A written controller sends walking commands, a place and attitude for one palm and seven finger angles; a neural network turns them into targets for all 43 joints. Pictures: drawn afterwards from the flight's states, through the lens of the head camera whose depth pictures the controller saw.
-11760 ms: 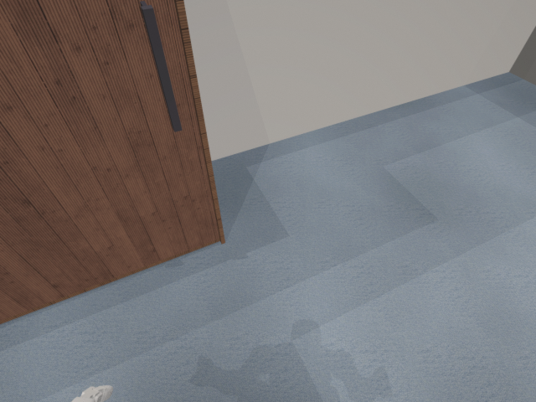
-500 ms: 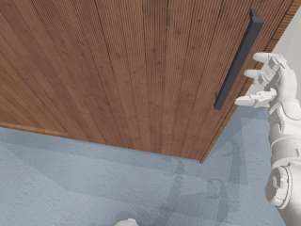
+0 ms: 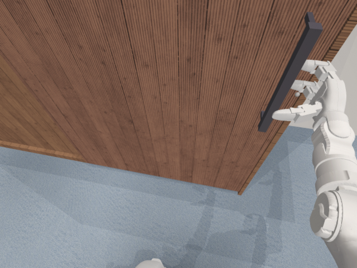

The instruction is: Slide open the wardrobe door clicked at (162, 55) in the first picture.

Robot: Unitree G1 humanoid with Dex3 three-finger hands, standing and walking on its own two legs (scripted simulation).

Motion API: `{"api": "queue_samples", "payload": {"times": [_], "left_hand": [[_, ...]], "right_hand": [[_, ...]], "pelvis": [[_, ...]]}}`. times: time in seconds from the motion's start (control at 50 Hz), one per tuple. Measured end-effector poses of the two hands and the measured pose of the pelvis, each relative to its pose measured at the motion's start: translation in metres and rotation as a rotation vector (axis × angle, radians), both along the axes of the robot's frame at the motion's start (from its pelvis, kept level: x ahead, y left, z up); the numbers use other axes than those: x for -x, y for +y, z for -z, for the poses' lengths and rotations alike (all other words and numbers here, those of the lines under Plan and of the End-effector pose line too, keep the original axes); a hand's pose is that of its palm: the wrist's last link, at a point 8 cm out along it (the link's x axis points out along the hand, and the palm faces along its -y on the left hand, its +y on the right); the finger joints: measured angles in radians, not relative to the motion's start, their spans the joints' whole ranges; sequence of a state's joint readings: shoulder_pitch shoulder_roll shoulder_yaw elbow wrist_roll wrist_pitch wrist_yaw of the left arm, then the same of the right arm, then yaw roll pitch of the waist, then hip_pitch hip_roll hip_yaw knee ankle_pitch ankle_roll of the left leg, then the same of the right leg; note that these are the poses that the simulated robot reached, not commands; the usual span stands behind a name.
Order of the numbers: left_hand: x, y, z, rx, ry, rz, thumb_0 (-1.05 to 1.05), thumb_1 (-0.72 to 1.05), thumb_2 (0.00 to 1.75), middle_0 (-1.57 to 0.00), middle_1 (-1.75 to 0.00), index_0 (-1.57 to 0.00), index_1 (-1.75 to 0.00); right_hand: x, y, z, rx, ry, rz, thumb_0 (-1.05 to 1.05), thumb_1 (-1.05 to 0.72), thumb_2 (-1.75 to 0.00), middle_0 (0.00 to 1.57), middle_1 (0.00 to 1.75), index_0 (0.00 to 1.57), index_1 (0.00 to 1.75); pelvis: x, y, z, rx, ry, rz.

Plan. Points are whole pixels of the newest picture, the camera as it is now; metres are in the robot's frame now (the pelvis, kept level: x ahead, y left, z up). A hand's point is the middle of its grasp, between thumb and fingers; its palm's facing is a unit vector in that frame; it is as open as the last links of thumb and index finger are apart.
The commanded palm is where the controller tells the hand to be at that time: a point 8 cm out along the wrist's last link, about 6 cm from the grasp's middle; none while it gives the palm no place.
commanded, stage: feel for the door with the fingertips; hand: right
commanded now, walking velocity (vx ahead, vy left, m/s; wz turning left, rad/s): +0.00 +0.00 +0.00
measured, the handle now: (281, 83) +0.54 -0.15 +0.11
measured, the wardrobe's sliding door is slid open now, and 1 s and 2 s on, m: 0.00 0.00 0.00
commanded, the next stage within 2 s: slide the fingers in behind the handle in 0.20 s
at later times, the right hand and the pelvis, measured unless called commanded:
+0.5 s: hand (300, 92) +0.50 -0.18 +0.12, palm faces +0.04 +1.00 +0.01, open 13.6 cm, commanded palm +0.47 -0.22 +0.12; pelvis +0.00 -0.01 +0.00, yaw +0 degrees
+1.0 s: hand (291, 96) +0.49 -0.16 +0.12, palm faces +0.03 +1.00 +0.01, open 14.0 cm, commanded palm +0.46 -0.20 +0.12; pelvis +0.00 -0.01 +0.00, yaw +0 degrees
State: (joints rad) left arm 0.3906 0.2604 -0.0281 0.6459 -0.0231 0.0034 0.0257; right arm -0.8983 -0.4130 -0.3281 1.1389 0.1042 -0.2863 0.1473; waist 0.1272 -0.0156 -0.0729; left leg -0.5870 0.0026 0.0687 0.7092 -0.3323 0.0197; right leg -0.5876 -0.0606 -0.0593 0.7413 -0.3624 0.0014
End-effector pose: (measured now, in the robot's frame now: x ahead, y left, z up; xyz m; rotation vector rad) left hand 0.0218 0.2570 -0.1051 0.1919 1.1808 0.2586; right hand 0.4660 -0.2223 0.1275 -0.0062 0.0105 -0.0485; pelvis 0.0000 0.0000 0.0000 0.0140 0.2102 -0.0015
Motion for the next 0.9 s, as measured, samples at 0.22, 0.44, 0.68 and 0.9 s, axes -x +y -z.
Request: {"api": "queue_samples", "payload": {"times": [0.22, 0.44, 0.68, 0.9], "left_hand": [[0.020, 0.011, -0.005, -0.047, 0.071, -0.016, 0.00, 0.90, 0.90, -0.20, -0.30, -0.20, -0.30], [0.030, 0.001, -0.003, -0.034, 0.102, -0.016, 0.00, 0.90, 0.90, -0.20, -0.30, -0.20, -0.30], [0.015, -0.012, 0.000, 0.002, 0.045, -0.017, 0.00, 0.90, 0.90, -0.20, -0.30, -0.20, -0.30], [-0.012, -0.011, 0.000, 0.001, -0.008, 0.018, 0.00, 0.90, 0.90, -0.20, -0.30, -0.20, -0.30]], "right_hand": [[-0.012, -0.007, 0.006, -0.010, -0.002, -0.008, -0.02, 0.50, -0.30, 0.31, 1.21, 0.32, 1.22], [-0.015, -0.011, 0.005, -0.009, 0.003, -0.013, -0.02, 0.50, -0.30, 0.36, 1.24, 0.37, 1.25], [-0.005, -0.004, 0.010, -0.025, -0.014, -0.017, -0.02, 0.50, -0.30, 0.31, 1.21, 0.32, 1.21], [0.003, 0.003, 0.010, -0.019, -0.012, -0.014, -0.02, 0.50, -0.30, 0.30, 1.20, 0.30, 1.20]], "pelvis": [[0.000, -0.001, 0.002, -0.006, 0.030, 0.006], [0.001, -0.006, 0.003, -0.013, 0.041, 0.012], [-0.003, -0.011, 0.003, -0.010, 0.023, -0.007], [-0.004, -0.011, 0.002, -0.009, 0.004, 0.004]]}}
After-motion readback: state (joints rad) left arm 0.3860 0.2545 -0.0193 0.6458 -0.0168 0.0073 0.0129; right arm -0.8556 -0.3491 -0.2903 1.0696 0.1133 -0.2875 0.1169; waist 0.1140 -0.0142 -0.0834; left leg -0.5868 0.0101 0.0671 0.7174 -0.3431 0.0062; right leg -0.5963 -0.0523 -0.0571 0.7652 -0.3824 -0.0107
